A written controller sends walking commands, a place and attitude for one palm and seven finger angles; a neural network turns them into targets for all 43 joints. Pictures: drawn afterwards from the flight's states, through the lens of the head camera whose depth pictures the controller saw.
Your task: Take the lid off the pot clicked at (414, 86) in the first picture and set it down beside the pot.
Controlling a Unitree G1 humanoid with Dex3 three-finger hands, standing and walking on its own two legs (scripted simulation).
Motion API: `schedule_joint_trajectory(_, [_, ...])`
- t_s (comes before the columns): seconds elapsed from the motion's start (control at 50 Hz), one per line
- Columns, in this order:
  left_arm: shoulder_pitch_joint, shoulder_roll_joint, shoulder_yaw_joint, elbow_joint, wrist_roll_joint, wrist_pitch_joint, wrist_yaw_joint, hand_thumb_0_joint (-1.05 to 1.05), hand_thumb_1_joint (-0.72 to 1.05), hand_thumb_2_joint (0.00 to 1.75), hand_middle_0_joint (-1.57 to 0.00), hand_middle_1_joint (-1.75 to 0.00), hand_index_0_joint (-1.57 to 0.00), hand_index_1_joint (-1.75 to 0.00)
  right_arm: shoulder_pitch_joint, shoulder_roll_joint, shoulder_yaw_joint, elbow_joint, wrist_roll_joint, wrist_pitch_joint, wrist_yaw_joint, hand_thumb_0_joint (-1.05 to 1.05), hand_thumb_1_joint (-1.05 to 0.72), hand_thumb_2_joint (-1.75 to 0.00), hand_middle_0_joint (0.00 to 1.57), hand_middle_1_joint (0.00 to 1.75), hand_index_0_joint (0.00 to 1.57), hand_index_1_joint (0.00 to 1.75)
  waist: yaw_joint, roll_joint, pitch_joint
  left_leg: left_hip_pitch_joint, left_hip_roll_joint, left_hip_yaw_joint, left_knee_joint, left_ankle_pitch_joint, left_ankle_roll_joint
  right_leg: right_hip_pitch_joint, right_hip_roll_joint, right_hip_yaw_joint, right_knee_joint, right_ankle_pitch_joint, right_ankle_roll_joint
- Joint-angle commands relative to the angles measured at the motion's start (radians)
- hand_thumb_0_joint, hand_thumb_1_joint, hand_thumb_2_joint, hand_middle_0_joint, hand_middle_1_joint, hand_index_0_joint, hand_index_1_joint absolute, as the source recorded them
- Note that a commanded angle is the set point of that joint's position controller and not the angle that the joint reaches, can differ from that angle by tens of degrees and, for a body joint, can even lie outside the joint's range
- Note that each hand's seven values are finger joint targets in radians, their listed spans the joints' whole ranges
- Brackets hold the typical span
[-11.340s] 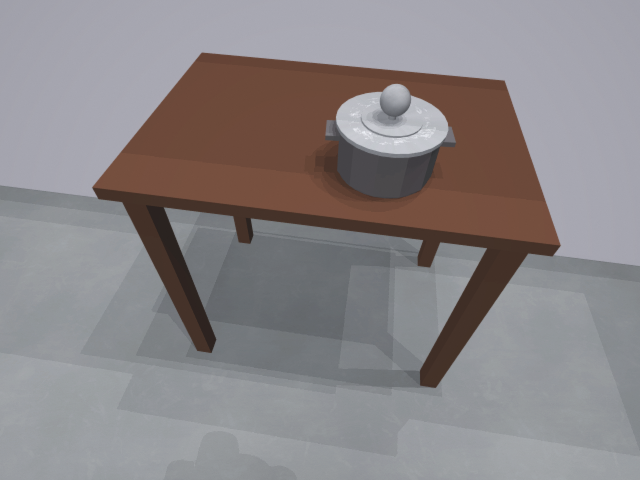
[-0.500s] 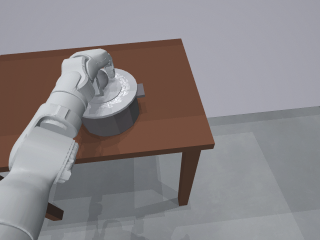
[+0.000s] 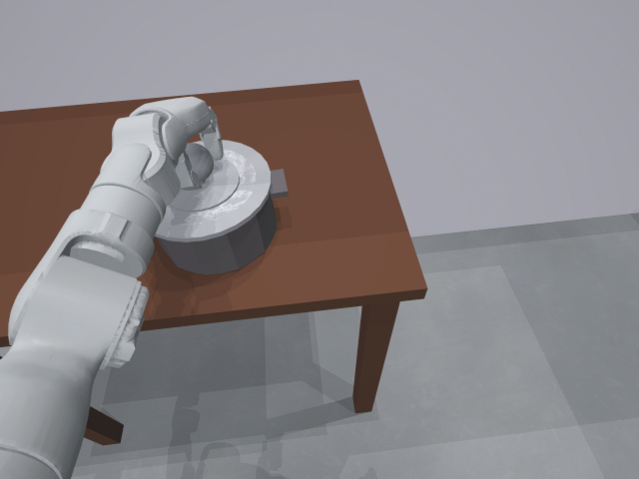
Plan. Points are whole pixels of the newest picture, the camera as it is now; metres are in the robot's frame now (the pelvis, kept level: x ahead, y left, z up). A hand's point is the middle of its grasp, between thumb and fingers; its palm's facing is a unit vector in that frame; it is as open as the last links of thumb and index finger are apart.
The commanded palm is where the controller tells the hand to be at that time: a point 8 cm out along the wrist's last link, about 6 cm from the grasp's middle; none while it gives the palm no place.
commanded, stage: close the fingers and squeeze the knob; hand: left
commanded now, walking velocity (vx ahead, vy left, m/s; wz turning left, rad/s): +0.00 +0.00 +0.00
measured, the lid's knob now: (193, 163) +0.51 +0.15 +0.13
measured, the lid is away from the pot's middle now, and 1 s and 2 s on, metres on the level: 0.01 0.00 0.01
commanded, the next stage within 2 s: lift the lid straight up in 0.68 s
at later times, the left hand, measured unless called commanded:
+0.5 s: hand (187, 164) +0.48 +0.14 +0.15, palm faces -0.35 -0.07 -0.93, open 8.2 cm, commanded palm +0.47 +0.15 +0.21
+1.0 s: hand (187, 158) +0.48 +0.14 +0.16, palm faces -0.36 -0.07 -0.93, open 8.2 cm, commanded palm +0.48 +0.15 +0.23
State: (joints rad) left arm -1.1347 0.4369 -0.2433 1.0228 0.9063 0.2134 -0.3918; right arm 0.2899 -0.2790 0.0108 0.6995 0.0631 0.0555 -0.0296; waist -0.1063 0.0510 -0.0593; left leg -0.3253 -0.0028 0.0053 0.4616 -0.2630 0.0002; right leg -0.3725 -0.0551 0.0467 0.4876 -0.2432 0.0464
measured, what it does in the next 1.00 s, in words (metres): stands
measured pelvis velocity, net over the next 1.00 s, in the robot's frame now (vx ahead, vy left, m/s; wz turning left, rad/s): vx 0.00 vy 0.00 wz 0.00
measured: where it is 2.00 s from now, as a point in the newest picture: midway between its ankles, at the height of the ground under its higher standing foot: outside the picture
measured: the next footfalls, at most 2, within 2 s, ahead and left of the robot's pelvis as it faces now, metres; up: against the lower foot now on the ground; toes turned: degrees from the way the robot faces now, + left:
none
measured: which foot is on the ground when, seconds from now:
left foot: down 0.00-1.00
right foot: down 0.00-1.00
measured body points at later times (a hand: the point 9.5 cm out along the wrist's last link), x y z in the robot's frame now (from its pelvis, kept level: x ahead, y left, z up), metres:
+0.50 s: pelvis +0.00 +0.00 +0.00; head +0.04 -0.03 +0.45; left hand +0.49 +0.15 +0.20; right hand +0.08 -0.26 -0.14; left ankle -0.02 +0.13 -0.74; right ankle +0.00 -0.15 -0.74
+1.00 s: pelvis +0.00 +0.00 +0.00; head +0.04 -0.03 +0.45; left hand +0.50 +0.14 +0.21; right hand +0.07 -0.26 -0.14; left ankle -0.02 +0.12 -0.74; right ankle +0.00 -0.15 -0.74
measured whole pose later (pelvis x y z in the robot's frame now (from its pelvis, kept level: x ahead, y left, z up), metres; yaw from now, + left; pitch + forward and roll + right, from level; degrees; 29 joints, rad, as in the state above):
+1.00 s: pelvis +0.00 +0.00 +0.00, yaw +0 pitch +7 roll +1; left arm -1.14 0.43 -0.24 1.01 0.91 0.22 -0.40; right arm 0.29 -0.28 0.01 0.71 0.06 0.04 -0.04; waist -0.11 0.06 -0.05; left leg -0.31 0.00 0.00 0.45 -0.26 0.00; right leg -0.36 -0.05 0.04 0.48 -0.24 0.04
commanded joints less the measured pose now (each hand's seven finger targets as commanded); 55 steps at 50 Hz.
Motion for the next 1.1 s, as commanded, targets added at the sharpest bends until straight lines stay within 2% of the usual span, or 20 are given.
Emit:
schedule_joint_trajectory(0.0, [-0.575,0.188,0.031,-0.214,0.018,0.002,0.037,0.0,0.39,0.76,-0.74,-1.05,-0.74,-1.05,0.01,-0.12,-0.045,-0.099,-0.002,-0.038,-0.001,0.0,-0.9,-0.9,0.2,0.3,0.2,0.3,-0.003,-0.04,-0.394,0.217,-0.038,0.015,-0.011,0.376,0.067,0.117,0.066,-0.099,-0.02,0.374,-0.072])
schedule_joint_trajectory(0.06, [-0.55,0.237,0.078,-0.205,0.022,0.001,0.043,0.0,0.39,0.75,-0.74,-1.04,-0.73,-1.04,0.012,-0.125,-0.045,-0.098,-0.008,-0.037,0.0,0.0,-0.9,-0.9,0.2,0.3,0.2,0.3,0.007,-0.056,-0.421,0.218,-0.036,0.008,-0.006,0.411,0.067,0.141,0.066,-0.096,-0.012,0.397,-0.073])
schedule_joint_trajectory(0.1, [-0.536,0.231,0.077,-0.192,0.017,0.007,0.042,0.0,0.36,0.79,-0.71,-1.03,-0.71,-1.03,0.007,-0.122,-0.044,-0.101,-0.005,-0.036,-0.001,0.0,-0.9,-0.9,0.2,0.3,0.2,0.3,0.009,-0.081,-0.408,0.202,-0.04,0.015,-0.01,0.387,0.069,0.15,0.065,-0.096,-0.017,0.397,-0.07])
schedule_joint_trajectory(0.14, [-0.569,0.19,0.047,-0.251,0.0,0.0,0.04,0.0,0.35,0.81,-0.7,-1.03,-0.69,-1.03,-0.001,-0.119,-0.046,-0.11,-0.005,-0.041,0.002,0.0,-0.9,-0.9,0.2,0.3,0.2,0.3,0.008,-0.04,-0.427,0.225,-0.039,0.013,-0.008,0.422,0.069,0.145,0.061,-0.098,-0.015,0.409,-0.073])
schedule_joint_trajectory(0.22, [-0.536,0.196,0.053,-0.23,0.011,0.012,0.039,0.0,0.36,0.83,-0.7,-1.02,-0.69,-1.02,-0.006,-0.118,-0.045,-0.104,-0.005,-0.038,0.005,0.0,-0.9,-0.9,0.2,0.3,0.2,0.3,0.009,-0.078,-0.4,0.217,-0.038,0.015,-0.012,0.399,0.068,0.14,0.064,-0.099,-0.018,0.395,-0.069])
schedule_joint_trajectory(0.24, [-0.537,0.156,0.024,-0.228,-0.001,0.011,0.036,0.0,0.37,0.83,-0.71,-1.02,-0.69,-1.02,-0.007,-0.119,-0.045,-0.106,-0.004,-0.038,0.007,0.0,-0.9,-0.9,0.2,0.3,0.2,0.3,0.005,-0.06,-0.396,0.219,-0.036,0.011,-0.011,0.422,0.066,0.129,0.064,-0.103,-0.018,0.394,-0.073])
schedule_joint_trajectory(0.3, [-0.537,0.21,0.071,-0.243,0.008,0.016,0.041,0.0,0.4,0.84,-0.71,-1.03,-0.7,-1.02,-0.007,-0.119,-0.046,-0.103,-0.008,-0.039,0.009,0.0,-0.9,-0.9,0.2,0.3,0.2,0.3,0.015,-0.059,-0.411,0.23,-0.038,0.011,-0.006,0.424,0.067,0.146,0.064,-0.098,-0.014,0.409,-0.071])
schedule_joint_trajectory(0.34, [-0.515,0.188,0.057,-0.226,0.0,0.02,0.038,0.0,0.42,0.85,-0.72,-1.03,-0.71,-1.03,-0.013,-0.12,-0.044,-0.106,-0.007,-0.033,0.007,0.0,-0.9,-0.9,0.2,0.3,0.2,0.3,0.015,-0.048,-0.41,0.218,-0.039,0.011,-0.005,0.444,0.067,0.147,0.062,-0.099,-0.013,0.419,-0.074])
schedule_joint_trajectory(0.4, [-0.525,0.183,0.047,-0.213,0.005,0.028,0.036,0.0,0.45,0.86,-0.73,-1.04,-0.72,-1.03,-0.013,-0.116,-0.042,-0.101,-0.006,-0.033,0.008,0.0,-0.9,-0.9,0.2,0.3,0.2,0.3,0.009,-0.096,-0.395,0.207,-0.043,0.012,-0.011,0.391,0.068,0.152,0.065,-0.1,-0.017,0.401,-0.069])
schedule_joint_trajectory(0.5, [-0.571,0.138,0.003,-0.211,0.01,0.034,0.033,0.0,0.51,0.88,-0.74,-1.05,-0.73,-1.04,-0.014,-0.116,-0.041,-0.096,-0.006,-0.031,0.005,0.0,-0.9,-0.9,0.2,0.3,0.2,0.3,-0.004,-0.067,-0.387,0.216,-0.044,0.012,-0.011,0.373,0.065,0.12,0.066,-0.102,-0.019,0.376,-0.071])
schedule_joint_trajectory(0.56, [-0.564,0.188,0.047,-0.193,0.012,0.032,0.035,0.0,0.55,0.89,-0.75,-1.05,-0.74,-1.05,-0.004,-0.123,-0.041,-0.089,-0.008,-0.028,0.001,0.0,-0.9,-0.9,0.2,0.3,0.2,0.3,-0.002,-0.069,-0.401,0.208,-0.042,0.01,-0.01,0.369,0.064,0.131,0.065,-0.099,-0.015,0.382,-0.073])
schedule_joint_trajectory(0.64, [-0.592,0.176,0.036,-0.235,0.005,0.016,0.037,0.0,0.6,0.91,-0.76,-1.06,-0.76,-1.06,-0.005,-0.12,-0.042,-0.099,-0.008,-0.038,-0.002,0.0,-0.9,-0.9,0.2,0.3,0.2,0.3,0.0,-0.056,-0.446,0.233,-0.041,0.006,-0.003,0.424,0.067,0.147,0.063,-0.097,-0.013,0.415,-0.073])
schedule_joint_trajectory(0.66, [-0.564,0.164,0.03,-0.192,0.014,0.021,0.035,0.0,0.6,0.92,-0.77,-1.06,-0.76,-1.06,-0.005,-0.117,-0.041,-0.095,-0.011,-0.037,-0.002,0.0,-0.9,-0.9,0.2,0.3,0.2,0.3,0.0,-0.059,-0.42,0.221,-0.044,0.008,0.001,0.412,0.067,0.136,0.065,-0.098,-0.011,0.409,-0.072])
schedule_joint_trajectory(0.72, [-0.563,0.231,0.07,-0.156,0.017,0.032,0.036,0.0,0.62,0.92,-0.78,-1.06,-0.77,-1.07,0.001,-0.128,-0.037,-0.087,-0.004,-0.026,-0.007,0.0,-0.9,-0.9,0.2,0.3,0.2,0.3,-0.003,-0.122,-0.379,0.162,-0.048,0.024,-0.02,0.325,0.07,0.159,0.065,-0.095,-0.022,0.394,-0.068])
schedule_joint_trajectory(0.78, [-0.6,0.182,0.03,-0.2,0.013,0.019,0.037,0.0,0.63,0.93,-0.78,-1.06,-0.77,-1.07,-0.001,-0.119,-0.039,-0.093,-0.007,-0.036,-0.006,0.0,-0.9,-0.9,0.2,0.3,0.2,0.3,-0.003,-0.053,-0.403,0.201,-0.048,0.014,-0.012,0.368,0.069,0.142,0.065,-0.098,-0.017,0.399,-0.072])
schedule_joint_trajectory(0.82, [-0.605,0.241,0.075,-0.214,0.024,0.014,0.041,0.0,0.63,0.93,-0.78,-1.06,-0.77,-1.07,-0.003,-0.119,-0.04,-0.097,-0.008,-0.042,-0.009,0.0,-0.9,-0.9,0.2,0.3,0.2,0.3,0.004,-0.061,-0.434,0.218,-0.046,0.013,-0.01,0.378,0.071,0.165,0.063,-0.091,-0.016,0.409,-0.071])
schedule_joint_trajectory(0.92, [-0.663,0.286,0.095,-0.25,0.028,0.004,0.046,0.0,0.63,0.93,-0.78,-1.07,-0.78,-1.07,0.002,-0.116,-0.038,-0.098,-0.005,-0.06,-0.016,0.0,-0.9,-0.9,0.2,0.3,0.2,0.3,0.004,-0.053,-0.448,0.226,-0.048,0.01,-0.015,0.384,0.074,0.185,0.064,-0.088,-0.022,0.429,-0.069])
schedule_joint_trajectory(1.0, [-0.64,0.228,0.052,-0.176,0.02,0.025,0.033,0.0,0.64,0.93,-0.78,-1.07,-0.78,-1.07,0.01,-0.12,-0.04,-0.083,-0.002,-0.065,-0.013,0.0,-0.9,-0.9,0.2,0.3,0.2,0.3,-0.008,-0.074,-0.377,0.203,-0.048,0.014,-0.021,0.348,0.073,0.141,0.068,-0.094,-0.032,0.394,-0.068])
schedule_joint_trajectory(1.04, [-0.651,0.268,0.081,-0.197,0.011,0.022,0.029,0.0,0.64,0.93,-0.78,-1.07,-0.78,-1.07,0.005,-0.128,-0.039,-0.091,-0.003,-0.067,-0.014,0.0,-0.9,-0.9,0.2,0.3,0.2,0.3,0.002,-0.064,-0.417,0.204,-0.047,0.011,-0.025,0.36,0.072,0.173,0.061,-0.092,-0.028,0.408,-0.071])
schedule_joint_trajectory(1.08, [-0.682,0.214,0.034,-0.198,0.02,0.022,0.02,0.0,0.64,0.93,-0.78,-1.07,-0.78,-1.07,0.0,-0.119,-0.036,-0.089,-0.005,-0.072,-0.013,0.0,-0.9,-0.9,0.2,0.3,0.2,0.3,-0.008,-0.054,-0.422,0.223,-0.049,0.005,-0.017,0.371,0.07,0.146,0.064,-0.093,-0.022,0.399,-0.07])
